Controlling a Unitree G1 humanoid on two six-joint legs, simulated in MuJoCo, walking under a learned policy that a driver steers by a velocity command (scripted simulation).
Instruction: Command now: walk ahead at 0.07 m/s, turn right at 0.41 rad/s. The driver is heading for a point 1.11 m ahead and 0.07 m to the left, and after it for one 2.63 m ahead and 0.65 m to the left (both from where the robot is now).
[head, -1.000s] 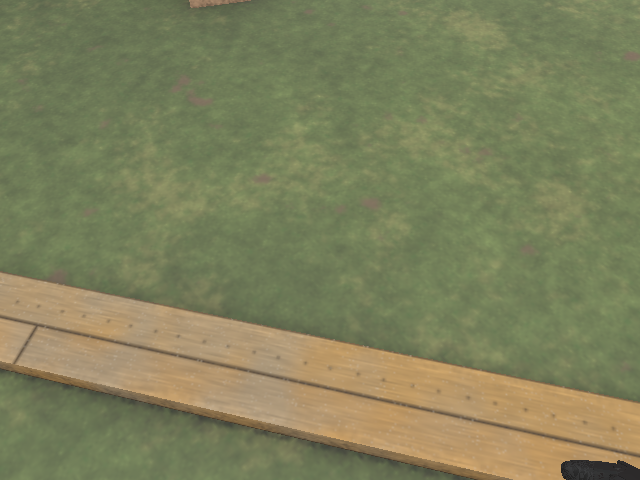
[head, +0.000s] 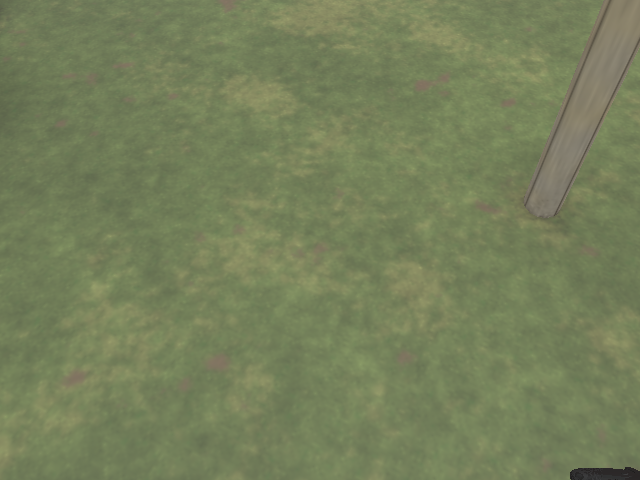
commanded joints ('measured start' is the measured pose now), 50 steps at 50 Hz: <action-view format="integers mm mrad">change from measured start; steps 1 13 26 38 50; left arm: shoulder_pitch -103 -34 8 11 -77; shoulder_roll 119 46 14 140 50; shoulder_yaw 27 9 2 21 13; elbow -104 -30 87 171 238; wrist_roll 0 -14 25 -2 -18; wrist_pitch -2 19 -1 -18 28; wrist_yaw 14 33 3 15 50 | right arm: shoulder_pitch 164 85 59 177 174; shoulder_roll -72 -55 -22 -103 -66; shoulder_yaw -22 -13 -20 -92 -31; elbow -1 -24 66 180 230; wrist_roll -4 1 12 17 -24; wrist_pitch -1 -18 -4 53 -42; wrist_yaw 15 -23 -1 -25 -26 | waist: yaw -84 -51 -43 -116 -7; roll -167 94 -82 -244 37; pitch -231 -155 -176 -28 -4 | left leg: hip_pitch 269 413 164 184 225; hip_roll -27 172 -11 -25 230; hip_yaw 62 -163 58 186 -151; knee -71 -474 -265 327 -590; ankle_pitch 137 264 89 -206 250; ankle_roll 4 272 82 47 240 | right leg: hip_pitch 2 -97 378 39 32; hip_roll -213 -90 -167 -382 -116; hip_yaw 215 56 42 232 20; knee -120 416 -110 -377 542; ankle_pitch -50 -240 121 -473 -228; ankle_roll -128 147 45 -67 93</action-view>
